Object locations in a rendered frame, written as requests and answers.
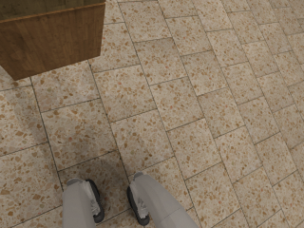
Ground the right robot shin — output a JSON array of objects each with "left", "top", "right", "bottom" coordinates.
[{"left": 133, "top": 171, "right": 149, "bottom": 219}]

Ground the cupboard door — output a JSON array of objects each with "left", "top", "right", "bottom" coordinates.
[{"left": 0, "top": 0, "right": 104, "bottom": 21}]

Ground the robot shin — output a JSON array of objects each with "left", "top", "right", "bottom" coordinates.
[
  {"left": 133, "top": 171, "right": 149, "bottom": 219},
  {"left": 62, "top": 178, "right": 101, "bottom": 216}
]

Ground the left robot shin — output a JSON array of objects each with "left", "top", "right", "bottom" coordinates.
[{"left": 62, "top": 178, "right": 101, "bottom": 216}]

